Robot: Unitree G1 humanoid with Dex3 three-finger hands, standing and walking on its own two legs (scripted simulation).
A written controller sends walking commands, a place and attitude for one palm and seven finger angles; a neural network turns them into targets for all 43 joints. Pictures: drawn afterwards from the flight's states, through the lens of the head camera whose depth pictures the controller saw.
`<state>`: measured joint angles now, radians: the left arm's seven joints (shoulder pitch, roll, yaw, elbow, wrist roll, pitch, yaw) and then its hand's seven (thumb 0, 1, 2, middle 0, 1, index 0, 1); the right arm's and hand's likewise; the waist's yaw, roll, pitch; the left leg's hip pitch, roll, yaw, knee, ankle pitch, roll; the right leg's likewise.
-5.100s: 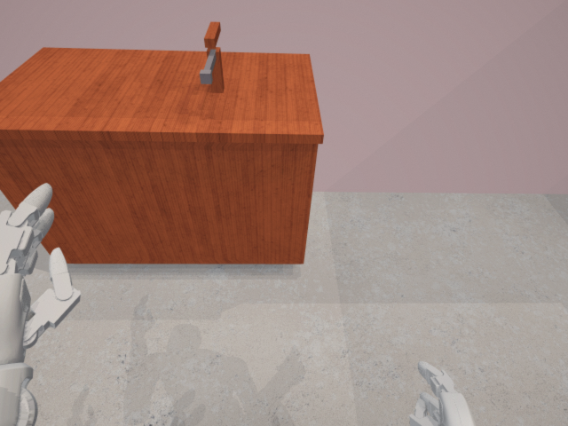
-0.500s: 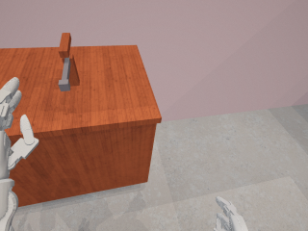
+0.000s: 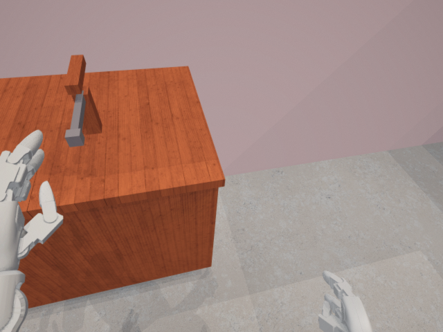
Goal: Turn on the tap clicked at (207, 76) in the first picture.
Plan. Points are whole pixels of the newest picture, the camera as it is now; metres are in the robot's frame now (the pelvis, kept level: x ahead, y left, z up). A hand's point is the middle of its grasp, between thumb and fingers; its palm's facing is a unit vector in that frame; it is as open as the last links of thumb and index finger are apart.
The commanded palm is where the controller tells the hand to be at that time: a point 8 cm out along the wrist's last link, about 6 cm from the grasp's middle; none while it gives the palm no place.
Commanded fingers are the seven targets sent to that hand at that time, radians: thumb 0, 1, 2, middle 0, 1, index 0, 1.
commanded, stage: come to a stop and stand still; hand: left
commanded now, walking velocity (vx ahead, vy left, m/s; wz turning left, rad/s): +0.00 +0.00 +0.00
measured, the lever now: (75, 137) +0.45 +0.36 +0.07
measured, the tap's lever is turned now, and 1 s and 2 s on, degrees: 0 0 0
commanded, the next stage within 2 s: look again from close up in 0.24 s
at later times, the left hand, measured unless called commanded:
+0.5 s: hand (67, 221) +0.22 +0.23 +0.15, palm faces +0.37 -0.85 -0.37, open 7.4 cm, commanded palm +0.16 +0.27 +0.17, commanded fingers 0.00 0.90 0.90 -0.20 -0.30 -0.20 -0.30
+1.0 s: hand (69, 212) +0.23 +0.24 +0.14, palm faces +0.38 -0.85 -0.36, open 7.4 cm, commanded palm +0.18 +0.27 +0.17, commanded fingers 0.00 0.90 0.90 -0.20 -0.30 -0.20 -0.30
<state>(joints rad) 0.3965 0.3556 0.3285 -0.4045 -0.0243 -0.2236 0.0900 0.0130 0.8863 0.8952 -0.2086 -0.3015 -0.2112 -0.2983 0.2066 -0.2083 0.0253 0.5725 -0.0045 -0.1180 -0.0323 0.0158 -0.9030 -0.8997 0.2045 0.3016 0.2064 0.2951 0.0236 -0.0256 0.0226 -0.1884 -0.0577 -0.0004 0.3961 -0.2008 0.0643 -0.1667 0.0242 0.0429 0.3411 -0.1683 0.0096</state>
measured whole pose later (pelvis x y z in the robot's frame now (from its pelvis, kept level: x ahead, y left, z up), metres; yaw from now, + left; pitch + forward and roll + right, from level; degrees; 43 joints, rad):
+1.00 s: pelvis +0.02 +0.00 -0.01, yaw -1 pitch +1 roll -1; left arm 0.43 0.35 0.32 -0.39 -0.03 -0.20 0.11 0.01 0.89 0.90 -0.21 -0.30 -0.21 -0.30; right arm 0.24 -0.21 0.02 0.58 0.00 -0.08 -0.05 0.02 -0.90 -0.90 0.20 0.30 0.21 0.30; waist 0.02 0.00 -0.04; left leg -0.23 -0.05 0.01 0.51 -0.29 0.07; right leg -0.22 0.03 0.05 0.48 -0.27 0.00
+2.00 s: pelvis +0.14 +0.07 -0.01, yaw -3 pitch +0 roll -1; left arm 0.41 0.36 0.36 -0.53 -0.04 -0.16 0.13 0.01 0.89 0.90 -0.21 -0.30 -0.21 -0.30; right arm 0.18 -0.12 0.05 0.56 0.01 -0.12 -0.03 0.01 -0.90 -0.90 0.20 0.30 0.21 0.30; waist 0.02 -0.03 0.05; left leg -0.31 0.10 0.03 0.54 -0.22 -0.05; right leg -0.23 -0.05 -0.05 0.52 -0.28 0.04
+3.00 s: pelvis +0.15 +0.11 -0.01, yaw -4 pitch -1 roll -2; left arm 0.40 0.37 0.37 -0.49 -0.02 -0.20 0.11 0.01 0.89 0.90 -0.21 -0.30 -0.21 -0.30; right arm 0.15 -0.17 0.02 0.57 0.01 -0.13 -0.01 0.01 -0.90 -0.90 0.21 0.30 0.21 0.30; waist 0.03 -0.04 0.10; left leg -0.28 0.05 0.06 0.53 -0.23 0.01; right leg -0.16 -0.09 0.00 0.40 -0.22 0.08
